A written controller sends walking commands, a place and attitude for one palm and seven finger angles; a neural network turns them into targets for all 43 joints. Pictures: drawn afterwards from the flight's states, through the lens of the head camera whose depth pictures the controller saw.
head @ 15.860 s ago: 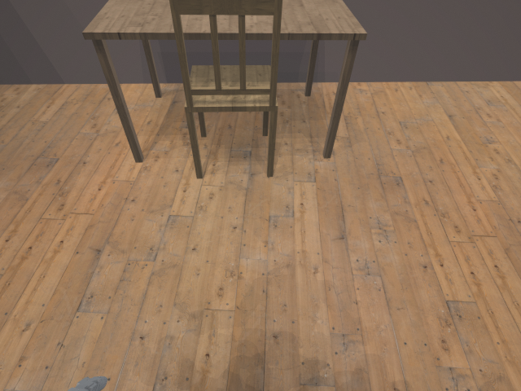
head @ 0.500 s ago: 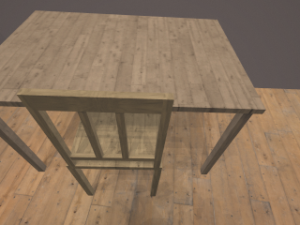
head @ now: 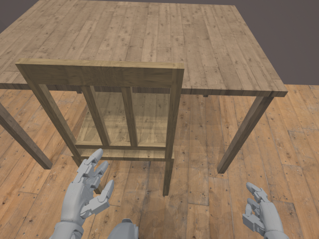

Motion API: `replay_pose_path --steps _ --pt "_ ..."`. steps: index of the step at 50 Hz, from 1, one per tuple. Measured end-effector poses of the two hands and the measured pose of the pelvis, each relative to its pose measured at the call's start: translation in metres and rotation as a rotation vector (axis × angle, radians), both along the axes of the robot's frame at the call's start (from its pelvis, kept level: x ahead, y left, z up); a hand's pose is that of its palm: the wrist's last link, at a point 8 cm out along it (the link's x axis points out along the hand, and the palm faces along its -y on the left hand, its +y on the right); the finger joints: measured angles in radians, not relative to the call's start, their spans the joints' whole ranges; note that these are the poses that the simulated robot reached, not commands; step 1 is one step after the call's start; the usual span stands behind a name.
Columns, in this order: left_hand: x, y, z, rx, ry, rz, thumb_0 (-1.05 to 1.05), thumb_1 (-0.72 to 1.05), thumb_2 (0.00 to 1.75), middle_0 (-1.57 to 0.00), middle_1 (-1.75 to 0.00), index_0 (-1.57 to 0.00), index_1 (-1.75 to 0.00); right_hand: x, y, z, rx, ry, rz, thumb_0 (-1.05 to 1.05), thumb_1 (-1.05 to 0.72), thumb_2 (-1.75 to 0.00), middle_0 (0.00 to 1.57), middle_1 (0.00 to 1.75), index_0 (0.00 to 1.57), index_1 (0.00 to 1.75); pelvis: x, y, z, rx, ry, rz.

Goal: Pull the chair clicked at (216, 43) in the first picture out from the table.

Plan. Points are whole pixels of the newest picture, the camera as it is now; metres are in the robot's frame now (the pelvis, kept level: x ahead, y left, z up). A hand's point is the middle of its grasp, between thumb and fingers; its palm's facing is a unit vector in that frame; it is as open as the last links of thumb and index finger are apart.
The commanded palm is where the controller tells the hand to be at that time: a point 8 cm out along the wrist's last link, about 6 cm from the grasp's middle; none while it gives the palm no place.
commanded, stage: raise the hand toward the chair's back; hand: left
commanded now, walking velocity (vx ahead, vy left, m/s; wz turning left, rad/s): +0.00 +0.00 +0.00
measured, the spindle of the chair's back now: (98, 118) +0.48 +0.22 -0.01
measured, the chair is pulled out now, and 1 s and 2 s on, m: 0.00 0.00 0.00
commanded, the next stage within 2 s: aim the fingers beside a spindle in 1.70 s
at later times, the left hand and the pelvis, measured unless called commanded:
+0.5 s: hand (78, 195) +0.22 +0.20 +0.02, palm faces +0.06 -1.00 -0.01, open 13.4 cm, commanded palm +0.19 +0.25 +0.02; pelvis -0.02 +0.03 -0.02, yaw -3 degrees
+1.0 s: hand (49, 195) +0.22 +0.26 +0.03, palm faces +0.04 -1.00 -0.04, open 16.8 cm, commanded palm +0.19 +0.31 +0.04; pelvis -0.03 +0.07 -0.01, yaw -2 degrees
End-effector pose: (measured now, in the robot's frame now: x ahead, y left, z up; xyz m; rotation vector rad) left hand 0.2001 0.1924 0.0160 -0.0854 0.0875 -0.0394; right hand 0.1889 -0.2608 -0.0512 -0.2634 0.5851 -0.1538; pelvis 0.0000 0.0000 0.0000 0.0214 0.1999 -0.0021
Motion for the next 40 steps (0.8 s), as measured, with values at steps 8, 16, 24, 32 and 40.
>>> replay_pose_path --steps 8,16,24,32,40 --pt "-0.058 0.05 -0.008 0.153 -0.065 0.174 0.02 0.45 0.7 -0.15 -0.23 -0.16 -0.23 0.005 0.016 -0.026 -0.002 -0.042 0.044 0.01 -0.91 -0.89 0.2 0.3 0.19 0.3 -0.025 -0.004 -0.034 -0.047 0.012 0.015" --pt "-0.012 0.028 0.004 0.101 -0.126 -0.068 0.01 0.26 0.62 -0.13 -0.2 -0.13 -0.2 -0.05 0.051 -0.069 0.095 0.092 0.013 0.01 -0.91 -0.89 0.2 0.3 0.2 0.3 -0.037 0.008 -0.04 -0.076 0.012 0.011" --pt "-0.003 0.051 0.003 0.081 0.035 0.074 0.01 0.07 0.54 -0.12 -0.17 -0.12 -0.17 -0.101 0.048 -0.057 0.087 0.211 -0.14 0.01 -0.9 -0.89 0.2 0.3 0.2 0.3 -0.023 0.026 -0.017 -0.066 0.017 -0.032" --pt "-0.001 0.078 0.007 0.128 -0.09 0.058 0.0 -0.11 0.46 -0.09 -0.14 -0.09 -0.14 -0.092 0.042 -0.052 -0.004 0.214 -0.112 0.01 -0.91 -0.89 0.2 0.3 0.2 0.3 -0.021 0.045 -0.023 -0.093 0.054 -0.019" --pt "-0.003 0.092 0.008 0.099 -0.052 0.051 0.0 -0.3 0.38 -0.08 -0.11 -0.08 -0.11 -0.053 0.069 -0.027 -0.015 0.094 -0.061 0.01 -0.91 -0.89 0.2 0.3 0.2 0.3 -0.022 0.061 -0.019 -0.11 0.041 -0.018"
